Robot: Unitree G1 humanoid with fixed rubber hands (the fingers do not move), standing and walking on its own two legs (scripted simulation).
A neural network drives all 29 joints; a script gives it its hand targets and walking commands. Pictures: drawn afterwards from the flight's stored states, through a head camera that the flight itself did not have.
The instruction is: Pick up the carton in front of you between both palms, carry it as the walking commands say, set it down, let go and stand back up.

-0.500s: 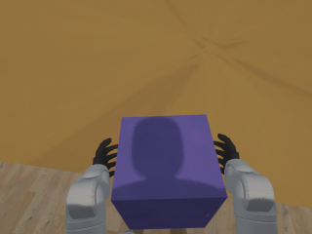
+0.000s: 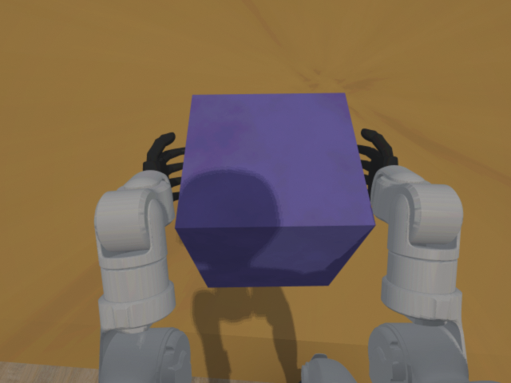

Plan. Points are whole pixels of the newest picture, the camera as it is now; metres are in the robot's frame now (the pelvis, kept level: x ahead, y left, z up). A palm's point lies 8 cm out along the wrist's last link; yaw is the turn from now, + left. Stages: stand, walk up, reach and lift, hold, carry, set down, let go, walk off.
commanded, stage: carry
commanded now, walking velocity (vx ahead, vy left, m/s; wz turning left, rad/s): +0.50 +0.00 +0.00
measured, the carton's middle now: (268, 201) +0.37 -0.01 +0.09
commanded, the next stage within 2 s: none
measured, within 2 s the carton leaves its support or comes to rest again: neither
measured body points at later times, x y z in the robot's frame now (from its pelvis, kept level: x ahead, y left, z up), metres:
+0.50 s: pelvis +0.34 -0.01 -0.01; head +0.44 -0.01 +0.43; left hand +0.74 +0.16 +0.13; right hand +0.76 -0.14 +0.14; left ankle +0.48 +0.10 -0.70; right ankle +0.23 -0.10 -0.74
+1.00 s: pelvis +0.69 -0.02 +0.04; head +0.73 -0.01 +0.49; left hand +1.07 +0.15 +0.20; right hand +1.10 -0.15 +0.20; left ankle +0.55 +0.09 -0.59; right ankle +0.75 -0.09 -0.67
